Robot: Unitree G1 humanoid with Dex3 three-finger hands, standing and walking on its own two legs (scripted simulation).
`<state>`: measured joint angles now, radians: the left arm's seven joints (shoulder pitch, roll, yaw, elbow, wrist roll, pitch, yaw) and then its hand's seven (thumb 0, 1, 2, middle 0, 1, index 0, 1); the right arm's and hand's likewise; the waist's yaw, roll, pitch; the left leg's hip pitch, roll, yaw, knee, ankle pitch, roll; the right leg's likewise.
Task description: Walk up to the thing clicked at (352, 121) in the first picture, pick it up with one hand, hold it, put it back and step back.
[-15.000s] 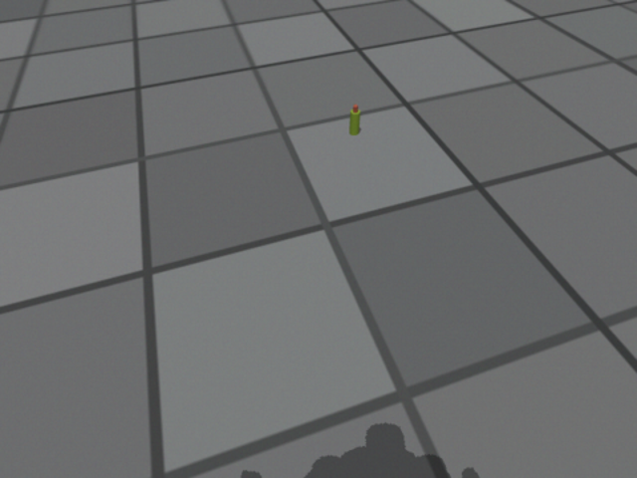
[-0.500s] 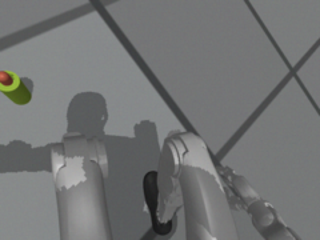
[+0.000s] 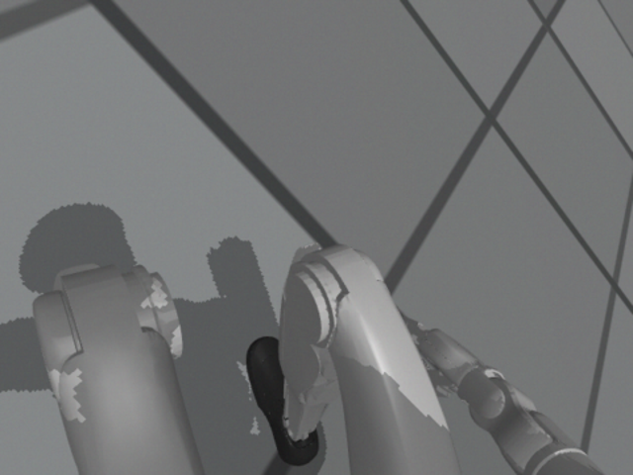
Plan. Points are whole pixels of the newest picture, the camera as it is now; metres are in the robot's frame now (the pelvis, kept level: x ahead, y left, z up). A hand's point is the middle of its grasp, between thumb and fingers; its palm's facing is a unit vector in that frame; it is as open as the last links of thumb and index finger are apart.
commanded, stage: close in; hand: left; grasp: from the side
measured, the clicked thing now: out of the picture +0.44 +0.36 -0.20
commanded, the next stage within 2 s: rest palm in 0.54 s
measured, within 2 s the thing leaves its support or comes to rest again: leaves its support in 1.80 s
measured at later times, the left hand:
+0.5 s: hand out of the picture +0.39 +0.35 -0.17, palm faces +0.48 -0.87 +0.00, open 17.6 cm
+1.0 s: hand out of the picture +0.41 +0.35 -0.17, palm faces +0.50 -0.87 +0.00, open 15.2 cm
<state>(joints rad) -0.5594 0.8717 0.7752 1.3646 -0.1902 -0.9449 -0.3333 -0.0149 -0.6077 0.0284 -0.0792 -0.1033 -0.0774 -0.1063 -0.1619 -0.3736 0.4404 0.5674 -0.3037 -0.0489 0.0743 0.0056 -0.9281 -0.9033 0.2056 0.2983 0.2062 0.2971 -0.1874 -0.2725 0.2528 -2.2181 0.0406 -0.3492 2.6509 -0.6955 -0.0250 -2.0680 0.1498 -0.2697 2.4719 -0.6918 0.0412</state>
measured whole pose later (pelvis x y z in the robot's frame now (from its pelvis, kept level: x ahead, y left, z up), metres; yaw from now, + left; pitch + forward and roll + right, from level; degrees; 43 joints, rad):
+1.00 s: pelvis +0.00 +0.01 +0.00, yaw -2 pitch +11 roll -16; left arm -0.61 0.90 0.65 1.42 -0.17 -1.06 -0.11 -0.01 -0.31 0.30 -0.24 -0.25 -0.23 -0.26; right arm -0.20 -0.38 0.52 0.53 -0.35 0.03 0.11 0.00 -0.89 -0.90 0.21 0.30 0.21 0.30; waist -0.22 -0.30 0.31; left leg -2.22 0.05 -0.39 2.68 -0.70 -0.01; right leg -2.06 0.17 -0.30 2.47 -0.68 0.06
